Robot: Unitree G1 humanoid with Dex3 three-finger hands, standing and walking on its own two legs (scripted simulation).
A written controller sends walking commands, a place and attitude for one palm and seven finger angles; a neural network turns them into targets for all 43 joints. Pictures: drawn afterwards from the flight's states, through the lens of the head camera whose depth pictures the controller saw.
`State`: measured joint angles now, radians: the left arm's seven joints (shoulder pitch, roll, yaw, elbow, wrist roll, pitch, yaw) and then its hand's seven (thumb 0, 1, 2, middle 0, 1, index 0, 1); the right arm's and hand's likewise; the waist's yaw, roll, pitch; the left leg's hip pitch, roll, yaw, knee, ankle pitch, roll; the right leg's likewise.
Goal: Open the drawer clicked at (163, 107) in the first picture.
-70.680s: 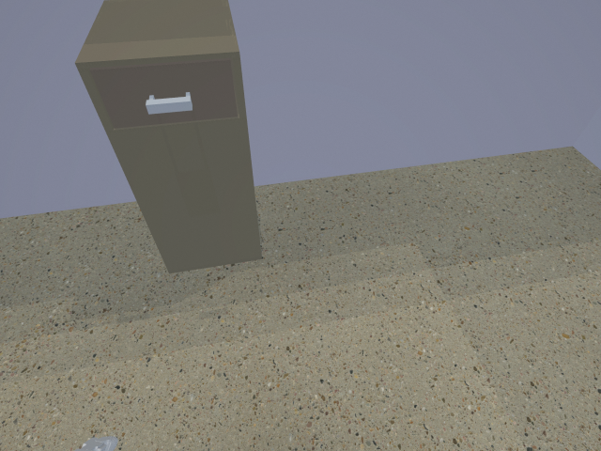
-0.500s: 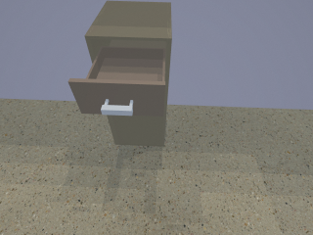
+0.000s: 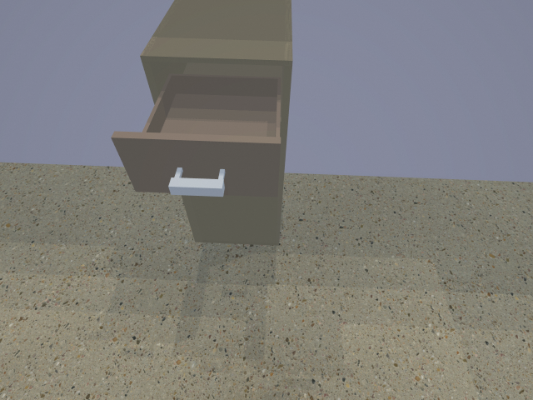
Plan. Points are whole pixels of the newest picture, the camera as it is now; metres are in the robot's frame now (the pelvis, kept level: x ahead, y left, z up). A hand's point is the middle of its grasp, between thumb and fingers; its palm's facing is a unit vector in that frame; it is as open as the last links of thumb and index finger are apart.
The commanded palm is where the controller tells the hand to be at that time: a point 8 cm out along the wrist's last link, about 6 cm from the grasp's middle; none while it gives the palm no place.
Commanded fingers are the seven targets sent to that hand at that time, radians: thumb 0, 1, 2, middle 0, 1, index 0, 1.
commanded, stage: look to check the result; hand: left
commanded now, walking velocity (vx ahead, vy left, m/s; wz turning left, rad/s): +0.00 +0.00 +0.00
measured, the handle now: (199, 179) +0.52 +0.17 -0.01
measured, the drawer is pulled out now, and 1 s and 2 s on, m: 0.29 0.29 0.29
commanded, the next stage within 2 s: stand and wait in 0.14 s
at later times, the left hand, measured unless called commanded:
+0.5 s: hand out of the picture +0.04 +0.19 -0.17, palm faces +0.02 -0.97 -0.24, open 7.4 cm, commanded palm none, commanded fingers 0.00 0.90 0.90 -0.20 -0.30 -0.20 -0.30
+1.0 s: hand out of the picture +0.07 +0.21 -0.16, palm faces +0.01 -0.96 -0.28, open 7.4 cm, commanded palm none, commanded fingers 0.00 0.90 0.90 -0.20 -0.30 -0.20 -0.30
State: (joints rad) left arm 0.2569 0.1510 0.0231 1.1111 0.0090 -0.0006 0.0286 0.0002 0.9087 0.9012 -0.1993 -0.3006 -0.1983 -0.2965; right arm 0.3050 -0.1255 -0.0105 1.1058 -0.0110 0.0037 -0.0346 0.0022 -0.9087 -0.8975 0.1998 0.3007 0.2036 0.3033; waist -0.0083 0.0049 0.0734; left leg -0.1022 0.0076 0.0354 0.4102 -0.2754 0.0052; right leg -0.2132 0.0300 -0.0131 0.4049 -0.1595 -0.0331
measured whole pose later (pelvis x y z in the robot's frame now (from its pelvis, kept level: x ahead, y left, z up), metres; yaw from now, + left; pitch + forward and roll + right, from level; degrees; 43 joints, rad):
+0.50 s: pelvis +0.01 +0.00 +0.00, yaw +0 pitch -2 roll +0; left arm 0.20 0.20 0.03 1.11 0.01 -0.01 0.02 0.00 0.91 0.90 -0.20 -0.30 -0.20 -0.30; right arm 0.24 -0.18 -0.02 1.11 -0.01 0.00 -0.03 0.00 -0.91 -0.90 0.20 0.30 0.20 0.30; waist -0.01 0.01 0.08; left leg -0.07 0.01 0.03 0.37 -0.26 0.00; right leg -0.19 0.03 -0.02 0.38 -0.16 -0.04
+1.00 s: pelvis +0.01 -0.01 +0.00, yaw +0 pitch -2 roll +0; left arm 0.14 0.26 0.03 1.11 0.01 -0.01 0.01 0.00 0.91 0.90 -0.20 -0.30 -0.20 -0.30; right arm 0.18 -0.25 -0.02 1.11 -0.01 0.00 -0.02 0.00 -0.91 -0.90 0.20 0.30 0.21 0.30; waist -0.01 0.01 0.08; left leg -0.05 0.02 0.03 0.33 -0.25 -0.01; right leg -0.17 0.04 -0.02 0.35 -0.15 -0.04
